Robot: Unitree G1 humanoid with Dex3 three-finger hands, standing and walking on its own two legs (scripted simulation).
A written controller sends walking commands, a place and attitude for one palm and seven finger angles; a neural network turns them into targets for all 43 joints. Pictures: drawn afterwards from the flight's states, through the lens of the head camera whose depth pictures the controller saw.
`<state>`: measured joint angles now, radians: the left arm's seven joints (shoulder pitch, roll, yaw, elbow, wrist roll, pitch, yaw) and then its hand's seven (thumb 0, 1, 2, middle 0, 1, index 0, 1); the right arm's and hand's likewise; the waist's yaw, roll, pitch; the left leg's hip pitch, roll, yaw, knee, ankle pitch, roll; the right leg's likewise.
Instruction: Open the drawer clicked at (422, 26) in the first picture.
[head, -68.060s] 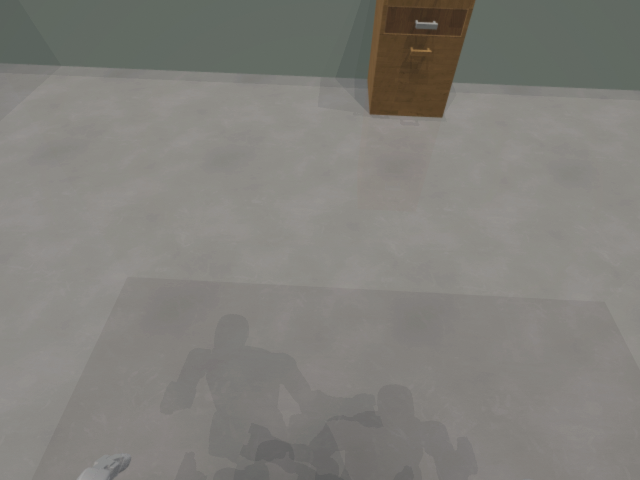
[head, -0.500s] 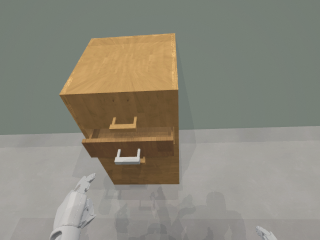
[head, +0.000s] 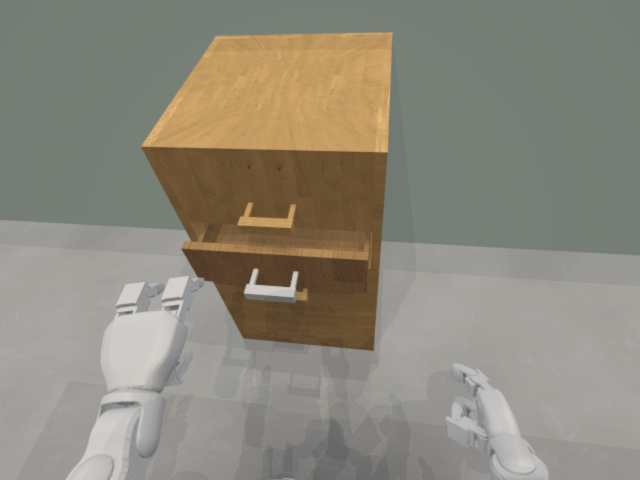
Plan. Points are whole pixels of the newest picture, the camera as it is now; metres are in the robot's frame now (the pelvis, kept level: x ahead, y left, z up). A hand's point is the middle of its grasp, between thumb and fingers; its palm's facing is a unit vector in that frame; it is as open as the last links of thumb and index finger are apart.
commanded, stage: raise the hand with hooked fingers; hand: left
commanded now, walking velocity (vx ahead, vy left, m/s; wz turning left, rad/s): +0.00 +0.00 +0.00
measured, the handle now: (272, 284) +0.50 +0.19 -0.20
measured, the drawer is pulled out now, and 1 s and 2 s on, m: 0.07 0.07 0.07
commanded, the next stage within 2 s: move the hooked fingers above the handle in 1.18 s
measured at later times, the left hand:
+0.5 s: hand (155, 291) +0.30 +0.25 +0.08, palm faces +0.08 -0.09 -0.99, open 13.2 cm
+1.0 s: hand (152, 261) +0.33 +0.25 +0.11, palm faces -0.05 -0.09 -0.99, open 13.8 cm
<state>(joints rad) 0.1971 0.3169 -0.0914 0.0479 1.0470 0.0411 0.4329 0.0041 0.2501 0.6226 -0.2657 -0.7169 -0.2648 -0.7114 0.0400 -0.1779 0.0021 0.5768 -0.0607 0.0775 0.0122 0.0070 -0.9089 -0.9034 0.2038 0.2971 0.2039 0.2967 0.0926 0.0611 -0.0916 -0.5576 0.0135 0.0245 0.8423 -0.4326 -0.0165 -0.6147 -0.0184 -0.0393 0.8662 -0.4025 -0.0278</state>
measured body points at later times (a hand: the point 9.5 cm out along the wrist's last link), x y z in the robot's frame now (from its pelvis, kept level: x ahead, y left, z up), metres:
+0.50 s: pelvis +0.02 +0.02 +0.03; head +0.05 -0.01 +0.48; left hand +0.29 +0.25 +0.13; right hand +0.21 -0.21 -0.08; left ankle -0.01 +0.13 -0.70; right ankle +0.02 -0.10 -0.70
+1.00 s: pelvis +0.02 +0.02 +0.04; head +0.05 -0.01 +0.49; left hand +0.33 +0.26 +0.16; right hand +0.20 -0.21 -0.07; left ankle -0.01 +0.13 -0.70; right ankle +0.02 -0.10 -0.70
